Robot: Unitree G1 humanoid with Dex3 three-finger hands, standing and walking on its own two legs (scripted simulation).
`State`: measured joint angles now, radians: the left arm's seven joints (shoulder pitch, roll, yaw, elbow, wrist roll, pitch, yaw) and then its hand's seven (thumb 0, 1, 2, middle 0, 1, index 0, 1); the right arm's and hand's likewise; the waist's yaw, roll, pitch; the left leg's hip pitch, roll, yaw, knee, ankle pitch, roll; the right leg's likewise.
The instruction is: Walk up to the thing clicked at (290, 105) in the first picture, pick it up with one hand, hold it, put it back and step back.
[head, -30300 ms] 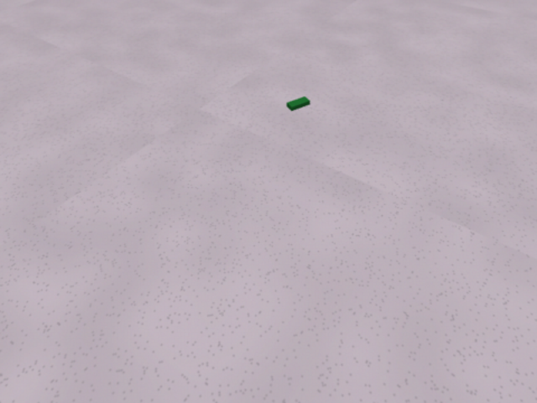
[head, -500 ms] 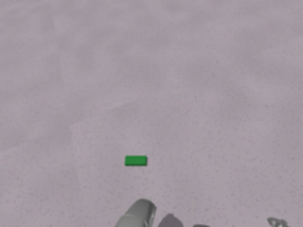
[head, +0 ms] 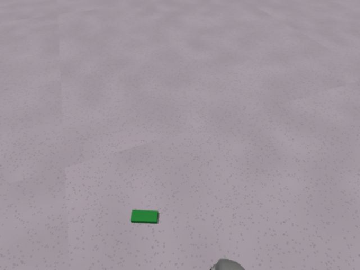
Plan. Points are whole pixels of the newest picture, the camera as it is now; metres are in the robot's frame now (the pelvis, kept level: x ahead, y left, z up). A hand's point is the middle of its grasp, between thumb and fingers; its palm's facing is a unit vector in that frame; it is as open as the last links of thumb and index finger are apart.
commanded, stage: walk up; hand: left
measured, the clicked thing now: (144, 216) +0.52 +0.23 -0.74
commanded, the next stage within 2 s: stand in 0.40 s
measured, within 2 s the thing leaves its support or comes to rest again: neither
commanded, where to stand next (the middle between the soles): +0.12 +0.00 m, yaw -2 degrees
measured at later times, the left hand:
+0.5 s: hand out of the picture +0.03 +0.33 -0.14, palm faces +0.13 -0.90 -0.42, open 7.4 cm
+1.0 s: hand out of the picture +0.00 +0.29 -0.13, palm faces +0.04 -0.94 -0.34, open 7.4 cm
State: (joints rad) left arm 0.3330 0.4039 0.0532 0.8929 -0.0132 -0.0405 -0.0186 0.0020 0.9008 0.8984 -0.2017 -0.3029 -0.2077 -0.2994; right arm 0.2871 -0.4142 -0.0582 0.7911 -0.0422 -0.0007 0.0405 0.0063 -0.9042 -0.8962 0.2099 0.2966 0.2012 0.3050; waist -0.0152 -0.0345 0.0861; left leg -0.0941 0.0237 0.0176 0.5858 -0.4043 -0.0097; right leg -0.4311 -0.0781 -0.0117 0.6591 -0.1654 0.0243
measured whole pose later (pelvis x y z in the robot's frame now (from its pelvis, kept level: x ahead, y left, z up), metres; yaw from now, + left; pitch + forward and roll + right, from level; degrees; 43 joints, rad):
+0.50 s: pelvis -0.07 +0.04 -0.02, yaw +5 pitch -5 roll +1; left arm 0.18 0.42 0.10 0.90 0.01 0.05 0.01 0.00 0.90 0.90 -0.20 -0.30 -0.21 -0.30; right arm 0.37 -0.36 -0.05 0.96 -0.06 0.03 0.00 0.01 -0.91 -0.90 0.21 0.30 0.20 0.30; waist -0.04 -0.04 0.03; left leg -0.24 -0.01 -0.05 0.78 -0.47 0.01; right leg -0.61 -0.01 0.15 1.08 -0.41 0.00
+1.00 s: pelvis -0.07 +0.03 +0.02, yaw +3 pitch -4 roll +0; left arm 0.13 0.35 -0.01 1.05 0.00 -0.02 -0.02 0.00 0.90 0.90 -0.20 -0.30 -0.21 -0.30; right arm 0.12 -0.34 -0.01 1.02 -0.01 -0.02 0.01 0.01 -0.91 -0.90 0.21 0.30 0.20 0.30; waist 0.01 0.00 0.06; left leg -0.14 0.02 -0.04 0.46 -0.26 -0.03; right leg -0.22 -0.02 0.04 0.46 -0.18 0.02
